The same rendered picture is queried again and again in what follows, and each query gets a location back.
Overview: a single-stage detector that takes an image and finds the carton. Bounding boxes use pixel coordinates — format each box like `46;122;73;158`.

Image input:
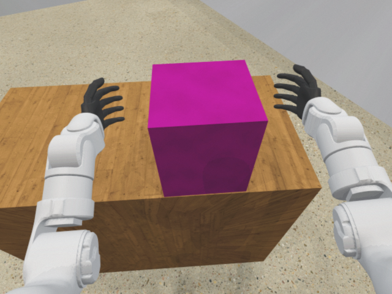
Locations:
148;60;268;197

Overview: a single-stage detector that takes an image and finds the robot right hand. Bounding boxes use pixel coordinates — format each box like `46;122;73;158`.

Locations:
274;64;321;119

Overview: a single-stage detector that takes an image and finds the robot left forearm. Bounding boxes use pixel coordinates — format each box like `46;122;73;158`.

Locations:
23;113;105;284

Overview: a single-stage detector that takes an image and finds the pedestal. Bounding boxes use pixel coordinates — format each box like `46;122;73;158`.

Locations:
0;75;322;273

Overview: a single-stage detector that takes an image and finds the robot right upper arm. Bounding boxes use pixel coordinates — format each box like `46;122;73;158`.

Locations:
333;198;392;294

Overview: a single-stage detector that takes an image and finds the robot right forearm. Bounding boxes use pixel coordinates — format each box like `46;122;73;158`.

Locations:
302;97;392;202

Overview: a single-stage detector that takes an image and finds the robot left upper arm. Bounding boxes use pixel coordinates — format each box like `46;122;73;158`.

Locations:
5;230;100;294

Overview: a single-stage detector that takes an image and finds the robot left hand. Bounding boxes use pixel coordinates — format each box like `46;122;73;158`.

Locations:
81;78;125;129

